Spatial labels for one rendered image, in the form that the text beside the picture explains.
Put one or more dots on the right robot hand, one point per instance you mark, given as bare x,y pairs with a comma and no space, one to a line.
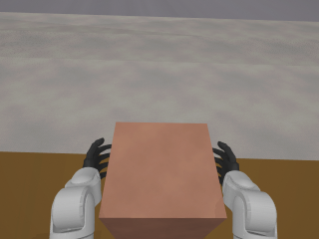
228,161

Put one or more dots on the carton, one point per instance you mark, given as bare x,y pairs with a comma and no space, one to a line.
161,182

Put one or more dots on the left robot hand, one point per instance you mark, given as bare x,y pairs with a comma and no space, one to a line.
93,158

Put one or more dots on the right robot forearm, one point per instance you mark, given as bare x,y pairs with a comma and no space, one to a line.
254,214

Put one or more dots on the left robot forearm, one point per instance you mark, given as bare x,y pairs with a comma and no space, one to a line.
73,208

